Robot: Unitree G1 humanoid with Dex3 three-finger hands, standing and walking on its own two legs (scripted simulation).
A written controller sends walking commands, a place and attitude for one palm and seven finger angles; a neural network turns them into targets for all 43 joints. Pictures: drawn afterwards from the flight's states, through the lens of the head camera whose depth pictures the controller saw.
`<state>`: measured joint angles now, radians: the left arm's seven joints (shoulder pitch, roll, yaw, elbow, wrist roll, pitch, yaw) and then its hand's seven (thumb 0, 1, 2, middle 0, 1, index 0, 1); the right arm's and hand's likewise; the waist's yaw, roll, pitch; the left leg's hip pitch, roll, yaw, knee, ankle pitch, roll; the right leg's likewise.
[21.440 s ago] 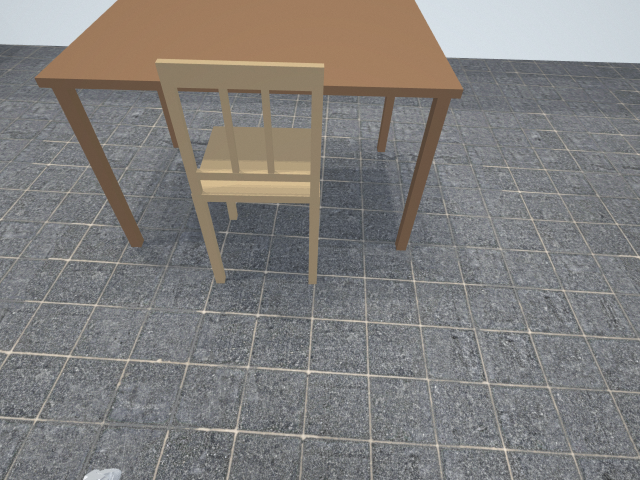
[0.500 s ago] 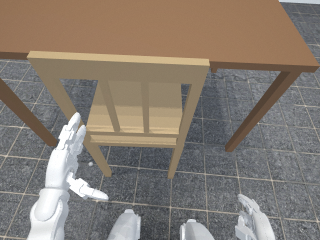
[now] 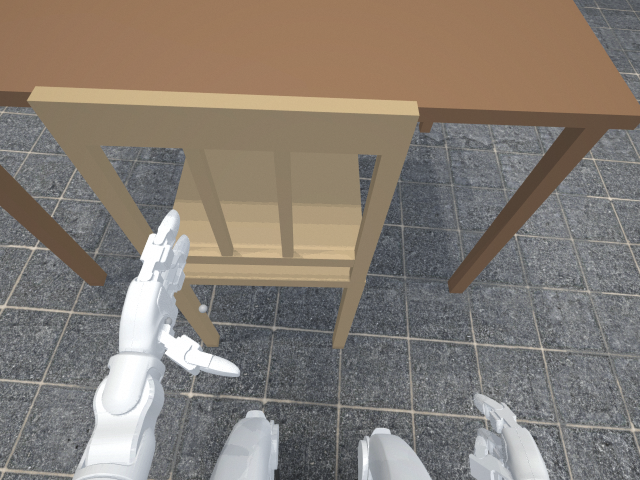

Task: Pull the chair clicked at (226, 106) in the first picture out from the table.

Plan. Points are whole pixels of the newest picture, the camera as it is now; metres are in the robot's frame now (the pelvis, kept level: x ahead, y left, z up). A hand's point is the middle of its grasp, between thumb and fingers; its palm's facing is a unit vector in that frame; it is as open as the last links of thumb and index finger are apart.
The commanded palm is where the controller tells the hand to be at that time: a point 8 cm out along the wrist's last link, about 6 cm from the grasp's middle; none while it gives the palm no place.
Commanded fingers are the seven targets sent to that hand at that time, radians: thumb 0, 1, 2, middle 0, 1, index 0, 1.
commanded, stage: aim the fingers beside a spindle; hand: left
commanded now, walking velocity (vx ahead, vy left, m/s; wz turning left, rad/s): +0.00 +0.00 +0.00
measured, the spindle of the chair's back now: (213, 207) +0.47 +0.17 +0.01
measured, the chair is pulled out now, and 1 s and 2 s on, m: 0.00 0.00 0.00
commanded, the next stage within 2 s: push the fingers through the gap in 0.78 s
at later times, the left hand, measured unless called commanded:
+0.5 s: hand (217, 300) +0.32 +0.14 +0.02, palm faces +0.00 -1.00 -0.03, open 17.0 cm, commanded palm +0.30 +0.18 +0.02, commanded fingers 0.00 -0.50 0.30 -0.06 -0.08 -0.06 -0.08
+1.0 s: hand (224, 296) +0.33 +0.13 +0.01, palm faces -0.01 -1.00 -0.04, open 17.0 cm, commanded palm +0.32 +0.19 +0.02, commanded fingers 0.00 -0.50 0.30 -0.06 -0.08 -0.06 -0.08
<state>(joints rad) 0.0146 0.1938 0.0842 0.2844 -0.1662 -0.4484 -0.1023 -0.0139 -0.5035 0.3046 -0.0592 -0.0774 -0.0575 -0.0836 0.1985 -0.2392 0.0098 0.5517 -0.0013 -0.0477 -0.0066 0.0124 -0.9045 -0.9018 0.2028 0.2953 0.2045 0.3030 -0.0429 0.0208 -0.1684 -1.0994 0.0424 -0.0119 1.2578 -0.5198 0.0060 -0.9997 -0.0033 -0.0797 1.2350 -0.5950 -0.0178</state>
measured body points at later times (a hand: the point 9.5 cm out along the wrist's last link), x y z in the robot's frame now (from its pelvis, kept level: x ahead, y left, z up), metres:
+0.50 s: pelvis +0.00 +0.00 -0.01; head +0.10 +0.00 +0.43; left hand +0.32 +0.19 +0.02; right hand +0.15 -0.25 -0.11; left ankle +0.04 +0.11 -0.63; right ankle +0.00 -0.11 -0.63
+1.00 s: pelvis +0.00 -0.01 -0.01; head +0.10 +0.00 +0.43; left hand +0.33 +0.19 +0.02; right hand +0.15 -0.25 -0.11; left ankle +0.04 +0.11 -0.63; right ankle +0.00 -0.11 -0.63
